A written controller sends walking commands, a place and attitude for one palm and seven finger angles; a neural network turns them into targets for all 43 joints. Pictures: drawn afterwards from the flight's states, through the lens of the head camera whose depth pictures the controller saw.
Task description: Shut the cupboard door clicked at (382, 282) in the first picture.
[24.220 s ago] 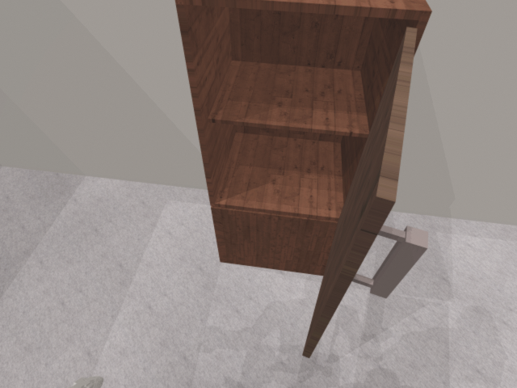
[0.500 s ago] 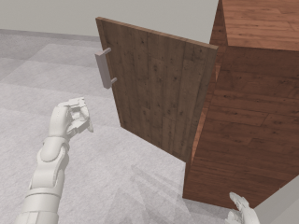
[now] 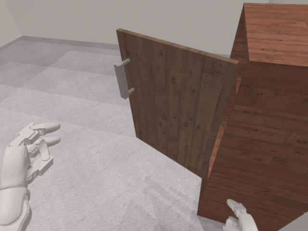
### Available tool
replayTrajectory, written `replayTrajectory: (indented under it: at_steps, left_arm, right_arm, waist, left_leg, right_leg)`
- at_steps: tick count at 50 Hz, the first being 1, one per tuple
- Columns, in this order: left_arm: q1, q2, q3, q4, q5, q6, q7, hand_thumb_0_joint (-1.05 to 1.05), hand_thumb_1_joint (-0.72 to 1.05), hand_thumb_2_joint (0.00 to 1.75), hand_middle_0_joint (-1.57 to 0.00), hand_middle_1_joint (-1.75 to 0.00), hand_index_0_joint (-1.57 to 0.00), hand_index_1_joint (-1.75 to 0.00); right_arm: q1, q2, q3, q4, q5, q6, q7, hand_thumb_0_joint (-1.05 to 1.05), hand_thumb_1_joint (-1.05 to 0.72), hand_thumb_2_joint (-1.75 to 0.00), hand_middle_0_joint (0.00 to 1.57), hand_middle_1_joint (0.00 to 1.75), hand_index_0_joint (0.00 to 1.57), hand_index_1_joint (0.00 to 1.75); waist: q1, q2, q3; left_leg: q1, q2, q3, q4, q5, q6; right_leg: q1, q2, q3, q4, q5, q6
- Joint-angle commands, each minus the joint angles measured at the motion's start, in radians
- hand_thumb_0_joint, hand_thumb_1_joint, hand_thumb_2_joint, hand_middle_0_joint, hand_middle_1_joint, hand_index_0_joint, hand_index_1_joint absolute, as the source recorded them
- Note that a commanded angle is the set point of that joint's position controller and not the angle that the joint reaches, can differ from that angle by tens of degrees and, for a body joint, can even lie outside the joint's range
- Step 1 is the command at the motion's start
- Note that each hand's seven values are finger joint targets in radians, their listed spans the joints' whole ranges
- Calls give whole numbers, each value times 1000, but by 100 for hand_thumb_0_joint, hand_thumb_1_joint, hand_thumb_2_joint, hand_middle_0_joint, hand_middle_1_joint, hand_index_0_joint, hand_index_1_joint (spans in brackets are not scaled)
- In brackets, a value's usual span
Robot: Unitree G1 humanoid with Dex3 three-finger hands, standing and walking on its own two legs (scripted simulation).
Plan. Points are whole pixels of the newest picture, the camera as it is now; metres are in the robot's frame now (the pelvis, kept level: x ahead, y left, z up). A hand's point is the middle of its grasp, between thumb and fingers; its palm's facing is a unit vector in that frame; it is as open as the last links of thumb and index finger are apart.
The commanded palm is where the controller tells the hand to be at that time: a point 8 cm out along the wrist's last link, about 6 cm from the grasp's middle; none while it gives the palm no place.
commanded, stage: draw the hand back to the body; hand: left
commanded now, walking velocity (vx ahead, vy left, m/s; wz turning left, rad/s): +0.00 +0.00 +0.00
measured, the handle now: (126, 78) +0.63 +0.19 +0.07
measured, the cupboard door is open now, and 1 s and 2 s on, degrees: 69 69 69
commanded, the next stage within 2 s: step back with the hand held close in 0.50 s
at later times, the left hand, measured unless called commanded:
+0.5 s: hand (31, 172) +0.18 +0.27 +0.15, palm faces +0.45 -0.80 -0.39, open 7.4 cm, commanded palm +0.13 +0.30 +0.17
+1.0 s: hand (22, 171) +0.18 +0.29 +0.15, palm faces +0.35 -0.79 -0.50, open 7.4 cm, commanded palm +0.12 +0.32 +0.17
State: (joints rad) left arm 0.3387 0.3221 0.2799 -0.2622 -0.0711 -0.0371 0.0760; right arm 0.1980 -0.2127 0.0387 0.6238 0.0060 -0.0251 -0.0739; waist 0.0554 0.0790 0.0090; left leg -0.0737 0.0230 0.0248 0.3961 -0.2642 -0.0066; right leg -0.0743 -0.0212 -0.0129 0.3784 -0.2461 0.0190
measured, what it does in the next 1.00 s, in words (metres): stands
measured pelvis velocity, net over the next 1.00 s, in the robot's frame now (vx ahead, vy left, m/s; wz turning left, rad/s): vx -0.04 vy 0.03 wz -0.04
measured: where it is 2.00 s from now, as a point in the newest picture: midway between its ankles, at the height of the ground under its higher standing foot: outside the picture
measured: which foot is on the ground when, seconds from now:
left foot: down 0.00-1.00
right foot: down 0.00-1.00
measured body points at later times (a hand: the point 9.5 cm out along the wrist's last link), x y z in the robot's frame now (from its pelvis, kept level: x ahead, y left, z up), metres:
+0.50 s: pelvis -0.01 +0.00 +0.00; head -0.03 -0.02 +0.45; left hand +0.15 +0.31 +0.17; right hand +0.18 -0.22 -0.08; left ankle -0.03 +0.12 -0.74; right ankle -0.02 -0.13 -0.74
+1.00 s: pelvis -0.04 +0.03 -0.01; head -0.03 +0.02 +0.44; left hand +0.16 +0.33 +0.18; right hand +0.13 -0.23 -0.08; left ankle -0.03 +0.12 -0.74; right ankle -0.02 -0.13 -0.74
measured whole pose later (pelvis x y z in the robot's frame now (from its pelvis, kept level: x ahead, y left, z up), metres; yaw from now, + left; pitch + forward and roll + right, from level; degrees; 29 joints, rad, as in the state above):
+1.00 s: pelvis -0.04 +0.03 -0.01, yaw -2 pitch +1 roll -1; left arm 0.53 0.44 0.41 -0.44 -0.06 -0.14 0.12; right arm 0.17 -0.24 -0.02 0.54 0.03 0.05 -0.10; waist -0.01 0.02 0.00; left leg -0.26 0.01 0.08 0.50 -0.26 0.03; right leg -0.27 -0.04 0.04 0.46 -0.20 0.06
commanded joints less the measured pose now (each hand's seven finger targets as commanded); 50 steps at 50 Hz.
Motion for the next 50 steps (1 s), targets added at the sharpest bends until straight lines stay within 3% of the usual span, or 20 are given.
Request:
replayTrajectory:
  at_steps: [1, 4, 6, 9, 11, 13, 17, 22, 24, 25, 31, 32, 33, 35, 40, 42, 44, 47, 49, 50]
  left_arm:
    - [-34, 226, 169, -297, -1, -78, 27, 0, 90, 90, -34, -45, -34, -45]
    - [48, 244, 208, -302, -3, -82, 32, 0, 90, 90, -25, -36, -25, -36]
    - [78, 248, 228, -332, -4, -91, 36, 0, 90, 90, -20, -30, -20, -30]
    - [33, 200, 172, -285, 2, -88, 33, 0, 90, 90, -20, -30, -20, -30]
    - [-13, 199, 163, -291, 6, -92, 37, 0, 90, 90, -20, -30, -20, -30]
    - [-10, 198, 166, -275, 5, -93, 40, 0, 90, 90, -20, -30, -20, -30]
    - [-5, 218, 184, -314, 7, -102, 43, 0, 90, 90, -20, -30, -20, -30]
    - [7, 230, 199, -339, 8, -104, 43, 0, 90, 90, -20, -30, -20, -30]
    - [32, 231, 207, -300, 5, -98, 42, 0, 90, 90, -20, -30, -20, -30]
    - [21, 208, 187, -312, 4, -98, 38, 0, 90, 90, -20, -30, -20, -30]
    - [26, 213, 192, -311, 2, -98, 35, 0, 90, 90, -20, -30, -20, -30]
    - [-83, 311, 284, -364, 8, -136, 48, 0, 90, 90, -20, -30, -20, -30]
    - [8, 256, 237, -291, 7, -141, 46, 0, 90, 90, -20, -30, -20, -30]
    - [55, 238, 217, -287, 13, -154, 45, 0, 90, 90, -20, -30, -20, -30]
    - [133, 264, 241, -322, 9, -158, 59, 0, 90, 90, -20, -30, -20, -30]
    - [149, 282, 261, -340, 7, -156, 66, 0, 90, 90, -20, -30, -20, -30]
    - [168, 316, 294, -359, 6, -157, 71, 0, 90, 90, -20, -30, -20, -30]
    - [186, 306, 292, -392, 5, -163, 76, 0, 90, 90, -20, -30, -20, -30]
    - [205, 320, 314, -387, 10, -168, 78, 0, 90, 90, -20, -30, -20, -30]
    - [205, 290, 288, -392, 8, -170, 77, 0, 90, 90, -20, -30, -20, -30]
  right_arm:
    - [-134, -107, -53, -164, -6, -67, -14, 0, -90, -90, 20, 30, 20, 30]
    - [-133, -109, -58, -157, -5, -78, -15, 0, -90, -90, 20, 30, 20, 30]
    - [-131, -104, -60, -160, -3, -85, -18, 0, -90, -90, 20, 30, 20, 30]
    - [-126, -115, -63, -143, -3, -95, -23, 0, -90, -90, 20, 30, 20, 30]
    - [-123, -118, -65, -141, -2, -100, -29, 0, -90, -90, 20, 30, 20, 30]
    - [-124, -117, -66, -141, -3, -104, -32, 0, -90, -90, 20, 30, 20, 30]
    - [-127, -113, -62, -141, -7, -113, -31, 0, -90, -90, 20, 30, 20, 30]
    - [-131, -107, -59, -143, -7, -117, -27, 0, -90, -90, 20, 30, 20, 30]
    - [-127, -111, -59, -138, -8, -117, -26, 0, -90, -90, 20, 30, 20, 30]
    - [-129, -106, -57, -145, -5, -115, -24, 0, -90, -90, 20, 30, 20, 30]
    - [-127, -109, -61, -147, -6, -112, -22, 0, -90, -90, 20, 30, 20, 30]
    - [-129, -138, -68, -178, 5, -88, -18, 0, -90, -90, 20, 30, 20, 30]
    - [-122, -129, -70, -161, 2, -74, -20, 0, -90, -90, 20, 30, 20, 30]
    - [-119, -128, -78, -166, 1, -52, -19, 0, -90, -90, 20, 30, 20, 30]
    - [-126, -133, -93, -202, 10, -5, -29, 0, -90, -90, 20, 30, 20, 30]
    - [-126, -134, -97, -218, 12, 12, -33, 0, -90, -90, 20, 30, 20, 30]
    - [-131, -139, -100, -228, 11, 22, -38, 0, -90, -90, 20, 30, 20, 30]
    - [-119, -139, -99, -248, 16, 29, -37, 0, -90, -90, 20, 30, 20, 30]
    - [-122, -150, -103, -250, 11, 26, -38, 0, -90, -90, 20, 30, 20, 30]
    - [-112, -140, -98, -255, 15, 24, -36, 0, -90, -90, 20, 30, 20, 30]
  waist:
    - [11, -19, -139]
    - [16, -43, -95]
    - [17, -16, -89]
    - [-3, -40, -14]
    - [-8, -27, -15]
    - [-2, -53, -24]
    - [9, -16, -65]
    - [12, 28, -60]
    - [13, -11, -27]
    - [9, -1, -25]
    - [9, -13, -44]
    - [-30, -1, -17]
    - [-37, -62, -37]
    - [-40, -113, -83]
    - [-43, -61, -196]
    - [-44, -73, -212]
    - [-40, -48, -221]
    - [-41, -18, -217]
    - [-34, 16, -197]
    - [-41, 9, -183]
  left_leg:
    - [6, -7, 26, -29, 351, 27]
    - [-15, -4, 25, -34, 323, 25]
    - [-15, -4, 28, -34, 306, 26]
    - [-26, -2, 30, -45, 239, 29]
    - [-18, -3, 26, -55, 200, 31]
    - [-17, -6, 24, -58, 186, 34]
    - [-13, -11, 21, -57, 202, 32]
    - [-20, -10, 24, -56, 217, 24]
    - [-34, -4, 22, -61, 206, 23]
    - [-32, -3, 23, -64, 204, 22]
    - [-23, -2, 24, -62, 209, 24]
    - [-92, 14, 31, 1, 130, 41]
    - [-98, 9, 19, 30, 112, 40]
    - [-107, 8, 17, 59, 143, 34]
    - [-93, 35, 13, 50, 342, 32]
    - [-103, 44, 10, 46, 405, 32]
    - [-127, 49, 3, 45, 431, 33]
    - [-184, 67, -13, 21, 410, 37]
    - [-257, 79, -27, -6, 320, 50]
    - [-291, 82, -30, -13, 264, 51]
  right_leg:
    - [50, 14, -31, -15, 319, -19]
    - [32, 17, -34, -26, 286, -18]
    - [21, 16, -33, -25, 267, -18]
    - [-34, 17, -33, -51, 198, -14]
    - [-46, 17, -31, -52, 152, -15]
    - [-40, 18, -32, -53, 136, -14]
    - [-4, 17, -28, -45, 156, -19]
    - [4, 19, -26, -45, 175, -23]
    - [-8, 22, -28, -57, 161, -22]
    - [-8, 21, -27, -53, 156, -22]
    - [-7, 22, -28, -50, 164, -20]
    - [-92, -26, 78, -91, 232, -30]
    - [-107, -55, 87, -91, 250, -35]
    - [-101, -79, 92, -65, 325, -43]
    - [-52, -63, 51, 47, 512, -24]
    - [-40, -49, 38, 78, 550, -14]
    - [-27, -46, 39, 99, 571, -10]
    - [-7, -25, 31, 139, 516, -3]
    - [15, -10, 31, 159, 461, 4]
    - [18, -12, 33, 165, 429, 3]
